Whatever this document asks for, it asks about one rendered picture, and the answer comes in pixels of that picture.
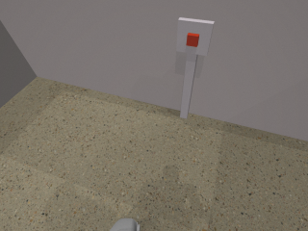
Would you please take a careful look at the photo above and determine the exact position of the button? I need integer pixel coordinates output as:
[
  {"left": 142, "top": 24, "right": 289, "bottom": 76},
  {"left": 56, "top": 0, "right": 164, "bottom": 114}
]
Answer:
[{"left": 186, "top": 33, "right": 199, "bottom": 47}]

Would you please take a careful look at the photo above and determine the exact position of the panel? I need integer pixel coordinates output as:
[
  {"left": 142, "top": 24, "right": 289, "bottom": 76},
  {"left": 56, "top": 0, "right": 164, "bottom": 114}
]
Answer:
[{"left": 176, "top": 17, "right": 215, "bottom": 119}]

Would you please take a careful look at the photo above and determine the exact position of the left robot thigh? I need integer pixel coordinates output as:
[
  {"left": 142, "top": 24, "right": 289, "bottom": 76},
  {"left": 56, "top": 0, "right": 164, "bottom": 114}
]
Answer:
[{"left": 110, "top": 218, "right": 141, "bottom": 231}]

